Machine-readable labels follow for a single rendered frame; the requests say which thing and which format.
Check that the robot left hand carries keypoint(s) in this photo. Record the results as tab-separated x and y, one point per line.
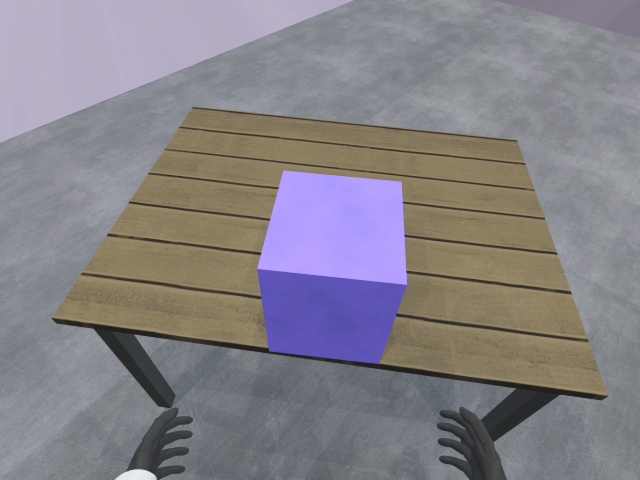
149	454

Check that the table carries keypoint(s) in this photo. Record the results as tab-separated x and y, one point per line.
486	301

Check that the robot right hand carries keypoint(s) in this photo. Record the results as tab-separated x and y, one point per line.
484	462

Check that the carton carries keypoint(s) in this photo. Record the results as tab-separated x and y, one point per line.
332	271

